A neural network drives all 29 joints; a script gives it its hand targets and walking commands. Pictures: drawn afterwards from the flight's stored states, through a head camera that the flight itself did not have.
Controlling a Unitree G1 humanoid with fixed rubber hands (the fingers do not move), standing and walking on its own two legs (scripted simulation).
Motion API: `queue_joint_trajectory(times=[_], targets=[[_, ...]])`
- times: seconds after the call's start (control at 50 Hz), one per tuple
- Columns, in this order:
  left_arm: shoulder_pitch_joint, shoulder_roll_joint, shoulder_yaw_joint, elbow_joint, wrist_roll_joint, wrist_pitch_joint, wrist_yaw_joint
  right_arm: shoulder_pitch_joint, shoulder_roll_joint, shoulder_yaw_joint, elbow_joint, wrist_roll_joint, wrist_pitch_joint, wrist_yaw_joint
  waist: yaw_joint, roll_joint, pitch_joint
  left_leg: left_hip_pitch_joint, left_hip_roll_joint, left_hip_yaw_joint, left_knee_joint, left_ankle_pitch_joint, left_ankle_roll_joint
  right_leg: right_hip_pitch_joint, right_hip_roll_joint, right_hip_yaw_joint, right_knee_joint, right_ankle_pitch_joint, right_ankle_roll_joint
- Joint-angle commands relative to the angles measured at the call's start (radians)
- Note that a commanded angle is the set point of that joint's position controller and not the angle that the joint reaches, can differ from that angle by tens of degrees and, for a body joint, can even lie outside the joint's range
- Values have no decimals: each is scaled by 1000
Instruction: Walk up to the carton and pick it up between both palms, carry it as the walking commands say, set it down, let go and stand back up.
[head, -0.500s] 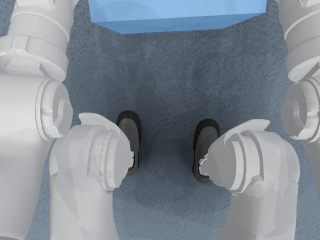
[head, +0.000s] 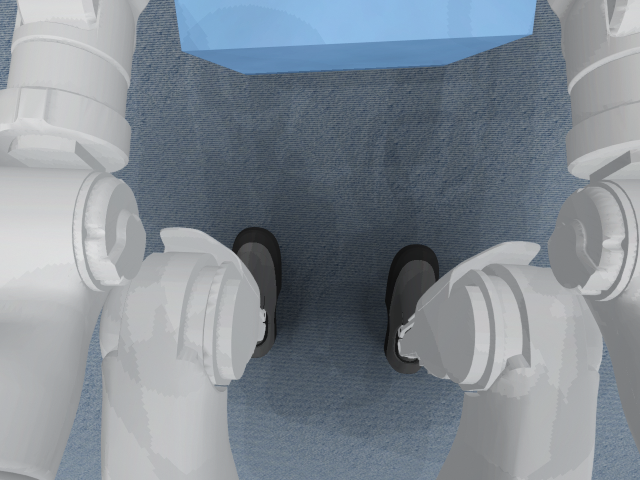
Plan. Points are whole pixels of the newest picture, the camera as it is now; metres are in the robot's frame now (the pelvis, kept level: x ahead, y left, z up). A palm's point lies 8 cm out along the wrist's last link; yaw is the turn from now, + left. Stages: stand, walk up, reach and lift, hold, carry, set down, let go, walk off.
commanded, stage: reach and lift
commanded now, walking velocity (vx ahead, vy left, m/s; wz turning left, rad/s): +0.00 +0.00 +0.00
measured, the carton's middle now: out of the picture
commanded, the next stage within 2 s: none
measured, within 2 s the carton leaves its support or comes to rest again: leaves its support in 0.10 s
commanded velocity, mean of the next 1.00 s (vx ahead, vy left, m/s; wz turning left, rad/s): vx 0.00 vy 0.00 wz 0.00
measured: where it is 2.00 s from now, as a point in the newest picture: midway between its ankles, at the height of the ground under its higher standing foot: (331, 320)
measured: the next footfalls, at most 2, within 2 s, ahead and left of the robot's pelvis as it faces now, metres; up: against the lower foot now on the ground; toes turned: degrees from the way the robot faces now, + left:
none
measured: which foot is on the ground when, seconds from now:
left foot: down 0.00-1.00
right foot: down 0.00-1.00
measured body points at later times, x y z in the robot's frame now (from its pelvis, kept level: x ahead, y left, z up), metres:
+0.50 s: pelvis +0.00 +0.00 +0.04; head +0.36 +0.01 +0.30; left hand +0.58 +0.19 -0.10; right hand +0.59 -0.15 -0.10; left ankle +0.11 +0.12 -0.32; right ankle +0.10 -0.11 -0.32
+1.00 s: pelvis +0.00 +0.00 +0.08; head +0.34 +0.00 +0.37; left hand +0.56 +0.19 -0.03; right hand +0.57 -0.16 -0.03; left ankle +0.11 +0.12 -0.32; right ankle +0.10 -0.11 -0.32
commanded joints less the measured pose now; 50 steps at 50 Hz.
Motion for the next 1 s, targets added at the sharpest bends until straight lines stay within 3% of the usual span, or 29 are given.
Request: queue_joint_trajectory(times=[0.0, 0.12, 0.32, 0.58, 0.98], targets=[[-586, -922, -303, -286, -113, -13, -251, -567, 931, 332, -237, 111, 3, 254, 30, -38, -1433, 694, -96, 63, -131, 460, 22, 652, 93, -37, -170, 451, -1], [-682, -908, -324, -406, -127, -14, -218, -611, 951, 337, -308, 117, 6, 218, 33, -33, -1657, 750, -102, 67, -154, 536, 21, 727, 106, -39, -190, 538, -2], [-554, -981, -213, -275, 5, 30, -237, -481, 1013, 194, -140, -8, 46, 249, 18, -4, -1385, 655, -109, 64, -252, 386, 9, 507, 112, -55, -281, 336, -5], [-580, -1009, -240, -393, 20, 85, -252, -546, 1030, 246, -304, 4, 85, 246, 24, -13, -1630, 765, -113, 64, -295, 470, 7, 640, 122, -61, -327, 423, 4], [-431, -1120, -192, -394, 112, 158, -292, -403, 1146, 203, -336, -100, 160, 266, 26, -27, -1680, 683, -135, 69, -464, 430, 1, 675, 141, -55, -499, 433, 5]])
